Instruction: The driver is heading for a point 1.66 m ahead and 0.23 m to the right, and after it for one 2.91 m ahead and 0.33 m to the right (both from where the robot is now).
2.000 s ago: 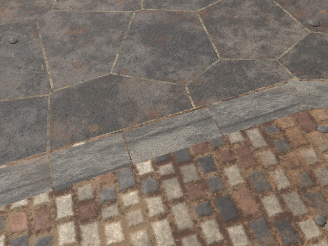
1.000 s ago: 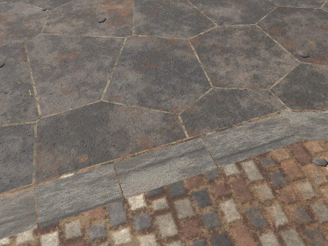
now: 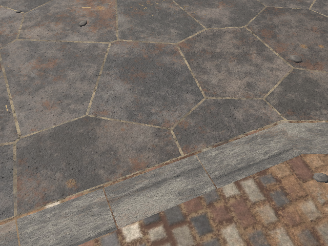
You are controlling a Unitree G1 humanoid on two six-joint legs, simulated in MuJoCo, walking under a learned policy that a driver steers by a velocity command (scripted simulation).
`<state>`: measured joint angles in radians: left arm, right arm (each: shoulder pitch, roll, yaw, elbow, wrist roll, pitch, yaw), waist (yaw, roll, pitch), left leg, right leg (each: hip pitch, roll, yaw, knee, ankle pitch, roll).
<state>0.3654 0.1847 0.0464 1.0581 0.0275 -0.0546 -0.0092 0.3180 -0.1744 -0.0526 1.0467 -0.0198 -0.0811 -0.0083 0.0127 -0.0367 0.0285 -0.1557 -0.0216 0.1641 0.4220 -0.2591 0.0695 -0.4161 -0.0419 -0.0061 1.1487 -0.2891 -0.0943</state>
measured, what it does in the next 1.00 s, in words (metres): walks ahead, turning right: right foot, then left foot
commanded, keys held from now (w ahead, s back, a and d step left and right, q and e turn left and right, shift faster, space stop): w+e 0.36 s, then w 0.64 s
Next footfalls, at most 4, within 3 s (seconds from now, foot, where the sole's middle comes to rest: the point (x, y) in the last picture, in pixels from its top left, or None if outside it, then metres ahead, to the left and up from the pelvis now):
0.34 right None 0.33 -0.09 -0.78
0.90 left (177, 203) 0.69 -0.04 -0.78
1.46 right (230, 159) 0.93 -0.31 -0.78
2.02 left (193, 116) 1.21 -0.14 -0.78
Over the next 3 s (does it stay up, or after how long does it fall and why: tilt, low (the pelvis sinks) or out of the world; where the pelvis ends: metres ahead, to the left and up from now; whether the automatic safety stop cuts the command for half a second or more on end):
stays up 1.60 -0.22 0.00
